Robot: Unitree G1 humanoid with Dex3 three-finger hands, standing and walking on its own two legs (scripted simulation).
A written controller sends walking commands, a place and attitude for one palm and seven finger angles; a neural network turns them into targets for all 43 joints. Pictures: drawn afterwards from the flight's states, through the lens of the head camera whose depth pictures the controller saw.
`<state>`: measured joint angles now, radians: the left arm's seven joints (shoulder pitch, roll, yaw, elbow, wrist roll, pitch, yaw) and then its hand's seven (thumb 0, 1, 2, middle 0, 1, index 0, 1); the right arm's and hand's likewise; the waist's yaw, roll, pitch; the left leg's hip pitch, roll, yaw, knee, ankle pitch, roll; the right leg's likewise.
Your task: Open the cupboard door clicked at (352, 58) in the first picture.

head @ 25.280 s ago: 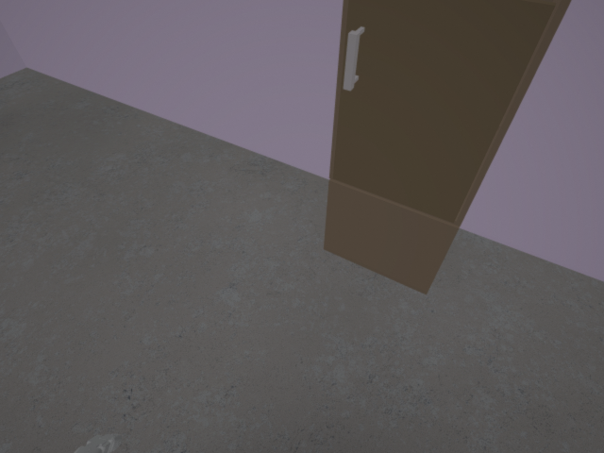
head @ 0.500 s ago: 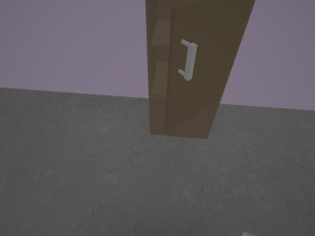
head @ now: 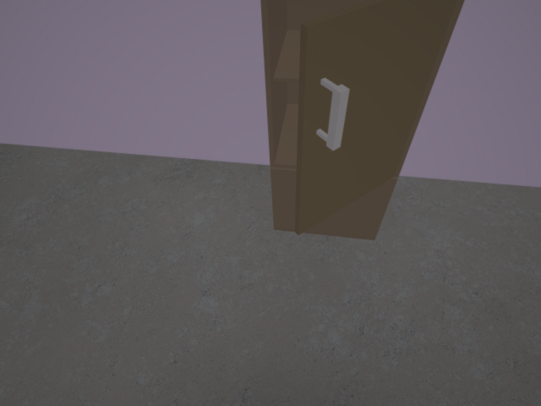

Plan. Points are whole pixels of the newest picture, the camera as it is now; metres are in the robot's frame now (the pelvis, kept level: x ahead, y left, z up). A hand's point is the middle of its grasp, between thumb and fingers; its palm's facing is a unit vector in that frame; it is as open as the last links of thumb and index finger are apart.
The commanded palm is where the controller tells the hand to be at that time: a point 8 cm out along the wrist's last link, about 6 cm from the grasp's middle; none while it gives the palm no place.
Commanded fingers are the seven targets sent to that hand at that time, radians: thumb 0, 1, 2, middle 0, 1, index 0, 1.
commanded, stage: let the arm hang, fingers relaxed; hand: left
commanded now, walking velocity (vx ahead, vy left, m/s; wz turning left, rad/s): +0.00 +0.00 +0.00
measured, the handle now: (330, 114) +0.62 -0.09 +0.08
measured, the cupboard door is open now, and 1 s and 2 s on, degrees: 43 43 43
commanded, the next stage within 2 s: look to check the result in 0.36 s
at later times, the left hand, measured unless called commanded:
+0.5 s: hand out of the picture -0.01 +0.18 -0.17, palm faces +0.04 -0.98 -0.21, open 7.3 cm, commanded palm none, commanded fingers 0.00 0.90 0.90 -0.20 -0.30 -0.20 -0.30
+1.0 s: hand out of the picture -0.02 +0.18 -0.17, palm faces +0.03 -0.98 -0.20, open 7.3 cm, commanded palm none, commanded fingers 0.00 0.90 0.90 -0.20 -0.30 -0.20 -0.30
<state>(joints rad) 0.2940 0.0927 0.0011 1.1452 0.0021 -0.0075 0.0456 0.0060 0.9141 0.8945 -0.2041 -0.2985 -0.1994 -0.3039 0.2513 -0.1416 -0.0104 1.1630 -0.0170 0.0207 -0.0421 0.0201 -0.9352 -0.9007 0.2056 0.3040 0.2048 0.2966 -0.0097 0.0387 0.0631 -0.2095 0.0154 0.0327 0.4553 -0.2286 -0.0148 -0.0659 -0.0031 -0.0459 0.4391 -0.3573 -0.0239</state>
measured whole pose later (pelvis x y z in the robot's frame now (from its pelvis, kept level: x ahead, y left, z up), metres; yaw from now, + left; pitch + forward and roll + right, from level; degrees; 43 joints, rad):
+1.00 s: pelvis -0.01 +0.02 +0.00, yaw +0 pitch -2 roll +1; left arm 0.27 0.13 0.01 1.15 0.00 -0.01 0.04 0.00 0.91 0.89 -0.20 -0.30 -0.20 -0.30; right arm 0.23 -0.15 -0.01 1.16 -0.02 0.01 -0.03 0.00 -0.92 -0.90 0.20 0.30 0.20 0.30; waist -0.01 0.01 0.07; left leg -0.19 0.00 0.04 0.40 -0.18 0.01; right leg -0.04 -0.02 -0.05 0.38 -0.31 0.00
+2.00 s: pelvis +0.00 +0.04 -0.01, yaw -28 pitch +2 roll -1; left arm 0.20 0.25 0.09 0.93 0.02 0.07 0.00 0.01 0.91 0.89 -0.21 -0.30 -0.20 -0.30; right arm 0.09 -0.19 -0.03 0.87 -0.02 0.01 -0.04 0.00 -0.91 -0.90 0.21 0.30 0.20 0.30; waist 0.04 -0.05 0.12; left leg -0.30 0.03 0.01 0.59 -0.32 0.01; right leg -0.40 0.08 0.12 0.89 -0.50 0.02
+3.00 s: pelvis +0.02 -0.01 -0.01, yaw -65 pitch +0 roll +0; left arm 0.20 0.20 0.06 0.92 0.02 0.01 -0.01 0.01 0.91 0.89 -0.20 -0.30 -0.20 -0.30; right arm 0.21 -0.25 -0.06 0.94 -0.02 0.06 0.01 0.01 -0.91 -0.90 0.21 0.30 0.21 0.30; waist 0.00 0.03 0.10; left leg -0.45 0.10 0.06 1.02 -0.46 -0.06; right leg -0.23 0.01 -0.03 0.54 -0.33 -0.02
